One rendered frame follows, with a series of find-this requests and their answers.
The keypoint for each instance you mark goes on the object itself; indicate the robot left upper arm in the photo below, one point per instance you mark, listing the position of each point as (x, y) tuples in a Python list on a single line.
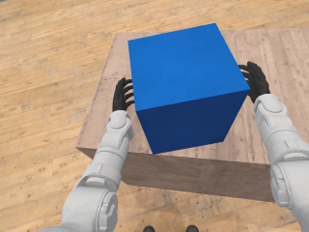
[(88, 210)]

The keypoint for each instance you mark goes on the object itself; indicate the carton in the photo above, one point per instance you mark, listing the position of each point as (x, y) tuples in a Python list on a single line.
[(187, 86)]

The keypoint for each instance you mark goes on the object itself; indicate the pedestal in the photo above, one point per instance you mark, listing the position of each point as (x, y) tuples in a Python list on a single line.
[(238, 167)]

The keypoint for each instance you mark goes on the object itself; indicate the robot right upper arm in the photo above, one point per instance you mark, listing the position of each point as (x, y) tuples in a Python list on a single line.
[(289, 185)]

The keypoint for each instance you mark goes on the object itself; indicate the robot left forearm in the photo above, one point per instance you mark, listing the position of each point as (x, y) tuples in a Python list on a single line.
[(105, 170)]

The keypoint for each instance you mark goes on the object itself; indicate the robot right hand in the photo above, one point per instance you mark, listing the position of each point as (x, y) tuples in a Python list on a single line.
[(257, 81)]

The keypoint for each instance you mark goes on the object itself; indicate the robot left hand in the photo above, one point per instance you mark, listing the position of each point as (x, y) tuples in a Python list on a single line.
[(119, 100)]

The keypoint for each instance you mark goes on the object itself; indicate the robot right forearm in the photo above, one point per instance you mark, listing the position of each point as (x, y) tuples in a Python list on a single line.
[(280, 137)]

